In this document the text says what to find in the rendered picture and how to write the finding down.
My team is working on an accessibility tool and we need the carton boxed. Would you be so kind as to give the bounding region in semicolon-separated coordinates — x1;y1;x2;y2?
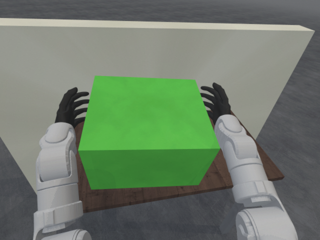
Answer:
78;75;221;190

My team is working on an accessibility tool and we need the robot right upper arm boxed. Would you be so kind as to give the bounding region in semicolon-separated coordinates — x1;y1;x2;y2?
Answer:
235;206;297;240

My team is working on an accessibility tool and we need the table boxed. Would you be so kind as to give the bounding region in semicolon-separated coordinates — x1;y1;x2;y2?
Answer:
74;110;285;234

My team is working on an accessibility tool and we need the robot right hand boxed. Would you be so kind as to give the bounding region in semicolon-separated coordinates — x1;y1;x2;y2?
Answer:
200;82;231;125

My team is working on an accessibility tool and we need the robot left upper arm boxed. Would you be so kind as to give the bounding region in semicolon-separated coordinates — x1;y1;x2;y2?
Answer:
41;229;92;240

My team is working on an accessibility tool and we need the left robot forearm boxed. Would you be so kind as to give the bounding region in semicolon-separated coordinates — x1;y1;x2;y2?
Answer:
33;122;83;240

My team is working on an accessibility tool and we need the right robot forearm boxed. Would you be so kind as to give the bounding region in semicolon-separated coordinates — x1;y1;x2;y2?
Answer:
214;114;298;240

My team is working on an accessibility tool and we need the robot left hand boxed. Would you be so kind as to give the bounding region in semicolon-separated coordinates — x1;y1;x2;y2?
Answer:
55;87;90;129

